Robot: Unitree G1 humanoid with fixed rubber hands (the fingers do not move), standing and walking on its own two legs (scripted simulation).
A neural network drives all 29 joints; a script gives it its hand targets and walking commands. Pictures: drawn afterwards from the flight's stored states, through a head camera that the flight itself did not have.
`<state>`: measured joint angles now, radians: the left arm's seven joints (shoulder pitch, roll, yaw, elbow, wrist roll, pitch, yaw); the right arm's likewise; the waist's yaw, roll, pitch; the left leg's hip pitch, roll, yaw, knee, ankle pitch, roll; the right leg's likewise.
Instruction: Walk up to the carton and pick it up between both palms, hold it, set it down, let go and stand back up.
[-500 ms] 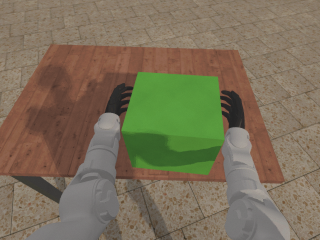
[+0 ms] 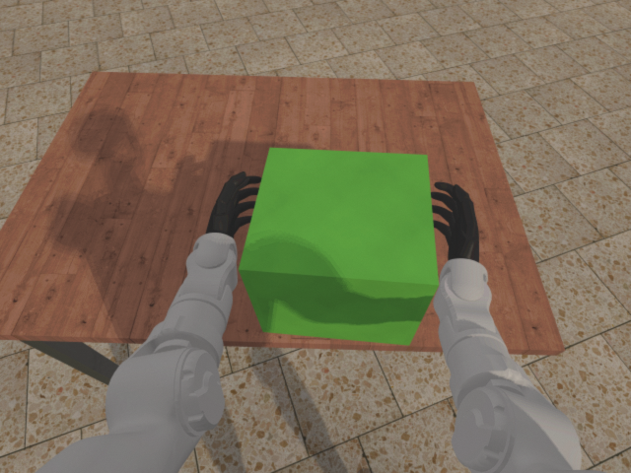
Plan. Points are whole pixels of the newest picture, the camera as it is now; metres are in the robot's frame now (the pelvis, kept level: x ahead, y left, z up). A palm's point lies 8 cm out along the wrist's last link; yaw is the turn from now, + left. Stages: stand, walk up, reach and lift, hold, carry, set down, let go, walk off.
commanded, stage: set down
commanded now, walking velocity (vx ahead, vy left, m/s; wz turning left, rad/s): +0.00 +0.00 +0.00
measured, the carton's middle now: (340, 248) +0.41 -0.05 -0.02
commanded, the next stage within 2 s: none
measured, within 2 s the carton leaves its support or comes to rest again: rests again in 0.32 s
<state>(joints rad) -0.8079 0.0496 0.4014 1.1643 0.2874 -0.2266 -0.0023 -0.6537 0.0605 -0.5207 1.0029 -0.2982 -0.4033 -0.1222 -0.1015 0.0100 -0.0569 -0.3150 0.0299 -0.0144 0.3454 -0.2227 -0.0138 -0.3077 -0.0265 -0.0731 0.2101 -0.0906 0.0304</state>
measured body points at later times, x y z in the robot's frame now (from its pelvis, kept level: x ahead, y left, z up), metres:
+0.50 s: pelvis -0.01 +0.00 +0.00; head +0.07 +0.00 +0.44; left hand +0.44 +0.10 +0.03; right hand +0.37 -0.21 +0.03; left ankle -0.05 +0.12 -0.75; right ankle -0.01 -0.14 -0.75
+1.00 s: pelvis -0.01 +0.00 +0.00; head +0.08 +0.01 +0.44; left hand +0.44 +0.11 +0.02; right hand +0.37 -0.21 +0.02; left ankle -0.05 +0.12 -0.75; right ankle -0.01 -0.14 -0.75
